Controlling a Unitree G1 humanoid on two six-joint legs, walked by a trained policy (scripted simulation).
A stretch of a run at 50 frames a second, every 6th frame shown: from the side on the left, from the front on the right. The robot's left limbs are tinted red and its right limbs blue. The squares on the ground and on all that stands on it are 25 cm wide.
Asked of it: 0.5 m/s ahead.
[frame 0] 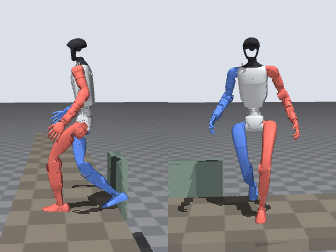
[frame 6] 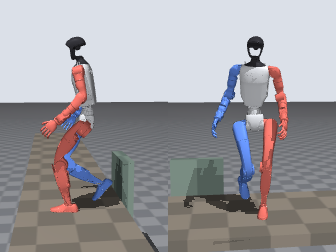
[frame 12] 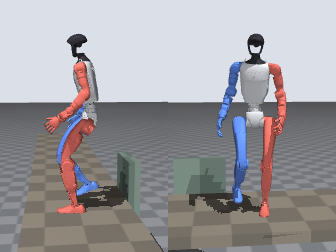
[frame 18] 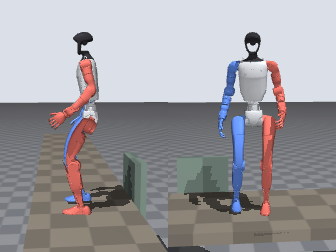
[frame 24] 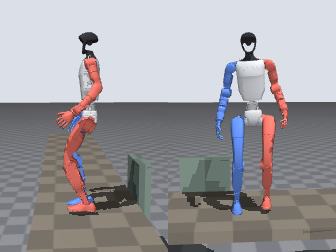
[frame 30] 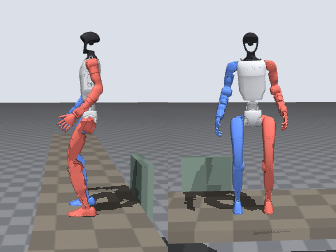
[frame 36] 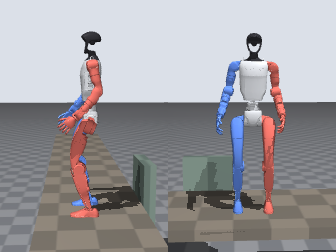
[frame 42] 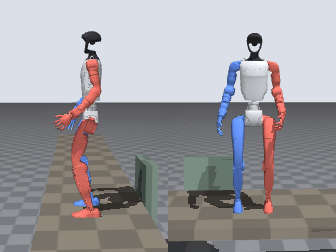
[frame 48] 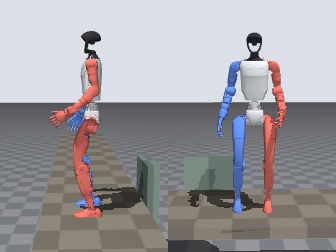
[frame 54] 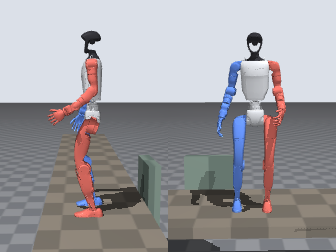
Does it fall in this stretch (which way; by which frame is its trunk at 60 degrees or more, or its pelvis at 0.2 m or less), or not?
no
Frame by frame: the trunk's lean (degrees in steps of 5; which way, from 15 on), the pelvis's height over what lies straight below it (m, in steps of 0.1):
0: 10, 0.7
6: 10, 0.7
12: 10, 0.7
18: 5, 0.8
24: 5, 0.8
30: 0, 0.8
36: 0, 0.8
42: 0, 0.8
48: 0, 0.8
54: 0, 0.8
